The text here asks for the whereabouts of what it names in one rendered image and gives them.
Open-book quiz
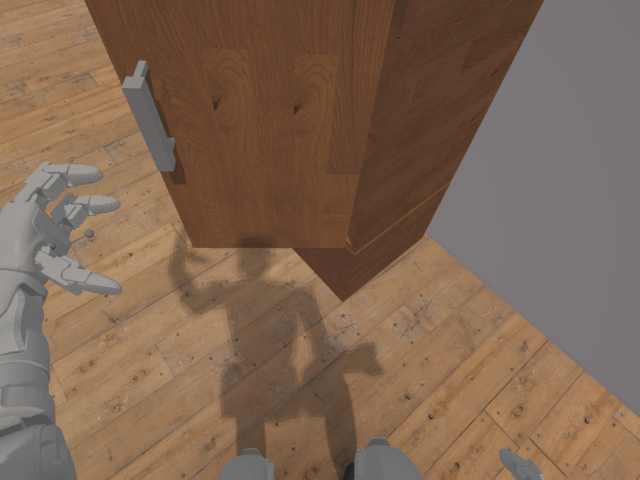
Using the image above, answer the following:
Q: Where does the right robot hand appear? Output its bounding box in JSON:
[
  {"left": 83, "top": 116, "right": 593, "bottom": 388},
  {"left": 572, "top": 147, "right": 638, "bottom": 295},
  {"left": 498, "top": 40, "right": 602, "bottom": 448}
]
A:
[{"left": 499, "top": 449, "right": 544, "bottom": 480}]

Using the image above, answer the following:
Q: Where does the left robot forearm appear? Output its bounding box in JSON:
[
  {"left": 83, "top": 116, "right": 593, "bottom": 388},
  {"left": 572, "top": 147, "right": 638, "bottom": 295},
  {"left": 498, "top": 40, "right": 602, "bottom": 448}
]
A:
[{"left": 0, "top": 269, "right": 56, "bottom": 437}]

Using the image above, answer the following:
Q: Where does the cupboard door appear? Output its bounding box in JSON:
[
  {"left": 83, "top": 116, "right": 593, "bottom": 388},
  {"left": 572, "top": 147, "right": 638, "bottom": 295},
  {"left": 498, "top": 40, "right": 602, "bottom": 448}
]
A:
[{"left": 84, "top": 0, "right": 395, "bottom": 248}]

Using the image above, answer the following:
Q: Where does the left robot hand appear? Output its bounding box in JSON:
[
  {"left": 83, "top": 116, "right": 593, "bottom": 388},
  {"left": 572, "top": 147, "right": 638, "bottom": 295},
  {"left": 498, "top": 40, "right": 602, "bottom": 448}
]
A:
[{"left": 0, "top": 161, "right": 122, "bottom": 296}]

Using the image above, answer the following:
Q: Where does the left robot upper arm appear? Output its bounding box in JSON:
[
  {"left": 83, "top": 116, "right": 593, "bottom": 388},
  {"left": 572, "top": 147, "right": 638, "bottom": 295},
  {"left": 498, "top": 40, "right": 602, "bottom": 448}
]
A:
[{"left": 0, "top": 423, "right": 77, "bottom": 480}]

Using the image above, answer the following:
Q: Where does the robot left shin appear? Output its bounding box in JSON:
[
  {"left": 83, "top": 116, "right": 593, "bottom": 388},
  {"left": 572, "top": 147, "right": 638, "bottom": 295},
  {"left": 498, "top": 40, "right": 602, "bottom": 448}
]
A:
[{"left": 241, "top": 448, "right": 261, "bottom": 456}]

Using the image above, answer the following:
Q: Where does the robot right thigh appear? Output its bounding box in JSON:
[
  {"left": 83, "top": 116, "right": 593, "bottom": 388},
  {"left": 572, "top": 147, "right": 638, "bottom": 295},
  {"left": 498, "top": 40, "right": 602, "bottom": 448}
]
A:
[{"left": 354, "top": 445, "right": 425, "bottom": 480}]

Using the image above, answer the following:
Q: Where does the handle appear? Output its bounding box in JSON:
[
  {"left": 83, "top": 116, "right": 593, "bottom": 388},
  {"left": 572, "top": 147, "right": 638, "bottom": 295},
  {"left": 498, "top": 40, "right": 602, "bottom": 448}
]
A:
[{"left": 121, "top": 60, "right": 176, "bottom": 171}]

